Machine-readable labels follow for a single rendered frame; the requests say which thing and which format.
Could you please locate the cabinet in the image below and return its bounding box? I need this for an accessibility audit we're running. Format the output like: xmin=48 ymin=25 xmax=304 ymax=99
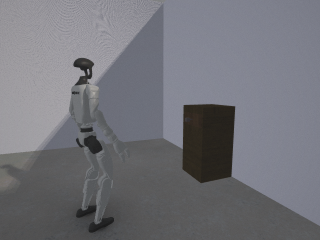
xmin=182 ymin=104 xmax=235 ymax=183

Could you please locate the right robot hand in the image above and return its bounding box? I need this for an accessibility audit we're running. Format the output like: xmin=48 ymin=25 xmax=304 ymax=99
xmin=113 ymin=139 xmax=130 ymax=163

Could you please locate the left robot upper arm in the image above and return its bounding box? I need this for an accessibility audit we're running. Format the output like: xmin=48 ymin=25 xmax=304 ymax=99
xmin=69 ymin=86 xmax=75 ymax=115

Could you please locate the right robot upper arm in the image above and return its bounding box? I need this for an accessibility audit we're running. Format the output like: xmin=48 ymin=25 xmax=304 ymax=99
xmin=85 ymin=84 xmax=102 ymax=121

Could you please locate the robot left forearm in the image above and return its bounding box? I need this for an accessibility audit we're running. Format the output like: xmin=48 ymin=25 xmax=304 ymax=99
xmin=71 ymin=114 xmax=83 ymax=131

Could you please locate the handle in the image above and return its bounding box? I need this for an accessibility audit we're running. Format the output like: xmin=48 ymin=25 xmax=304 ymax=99
xmin=185 ymin=117 xmax=193 ymax=122

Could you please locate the right robot shin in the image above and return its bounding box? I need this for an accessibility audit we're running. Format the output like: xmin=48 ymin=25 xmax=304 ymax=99
xmin=94 ymin=178 xmax=113 ymax=224

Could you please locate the robot left thigh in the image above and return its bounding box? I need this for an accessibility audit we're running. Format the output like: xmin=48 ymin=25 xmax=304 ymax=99
xmin=76 ymin=138 xmax=100 ymax=180

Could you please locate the robot right forearm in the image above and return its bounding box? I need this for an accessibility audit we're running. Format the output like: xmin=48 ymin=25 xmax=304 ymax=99
xmin=94 ymin=110 xmax=118 ymax=144

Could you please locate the drawer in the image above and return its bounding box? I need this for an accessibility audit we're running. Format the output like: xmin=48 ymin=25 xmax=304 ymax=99
xmin=184 ymin=111 xmax=202 ymax=128

